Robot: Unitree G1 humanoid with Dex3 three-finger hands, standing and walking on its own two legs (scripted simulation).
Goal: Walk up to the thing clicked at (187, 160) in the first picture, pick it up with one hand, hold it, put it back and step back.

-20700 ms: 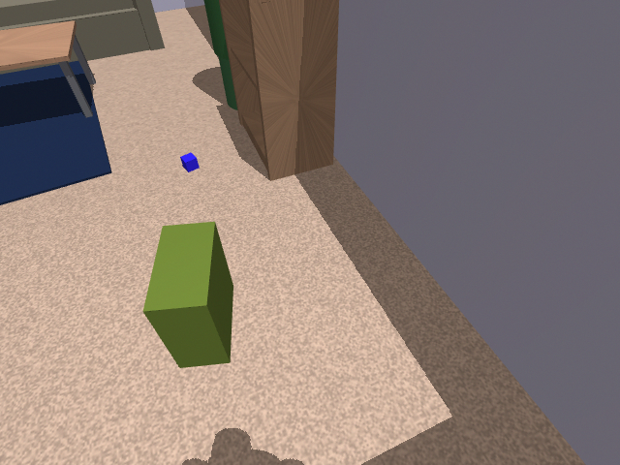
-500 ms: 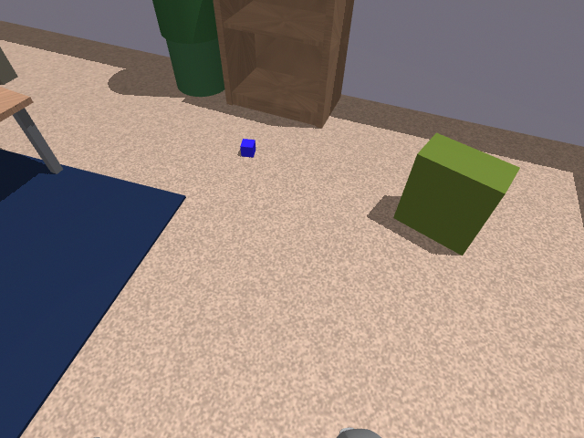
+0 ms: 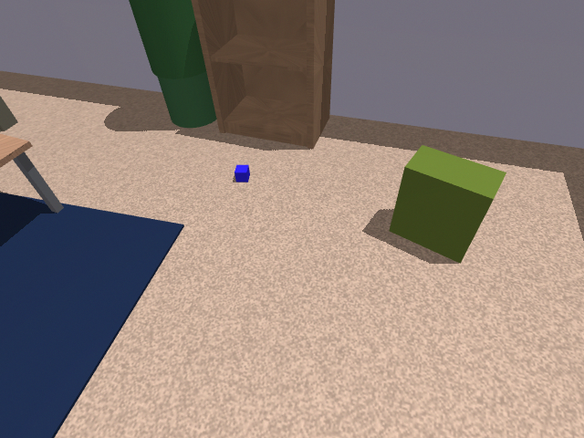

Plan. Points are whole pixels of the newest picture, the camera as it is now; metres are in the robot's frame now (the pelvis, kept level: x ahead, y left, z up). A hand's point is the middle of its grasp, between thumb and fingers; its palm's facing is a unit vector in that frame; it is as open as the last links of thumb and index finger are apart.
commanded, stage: walk up
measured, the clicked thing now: (242, 173) +1.53 +0.31 -0.73
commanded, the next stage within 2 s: stand in 0.46 s
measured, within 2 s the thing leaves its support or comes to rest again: neither
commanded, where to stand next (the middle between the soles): +0.08 +0.03 m, yaw +2 degrees
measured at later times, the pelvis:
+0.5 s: pelvis +0.01 +0.01 +0.02, yaw -2 degrees
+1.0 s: pelvis +0.00 +0.01 +0.02, yaw +0 degrees
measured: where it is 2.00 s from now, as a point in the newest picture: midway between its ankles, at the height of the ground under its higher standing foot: outside the picture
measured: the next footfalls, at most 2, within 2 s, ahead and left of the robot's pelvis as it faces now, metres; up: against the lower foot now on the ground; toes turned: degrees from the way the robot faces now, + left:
none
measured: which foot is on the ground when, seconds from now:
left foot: down 0.00-1.00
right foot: down 0.00-1.00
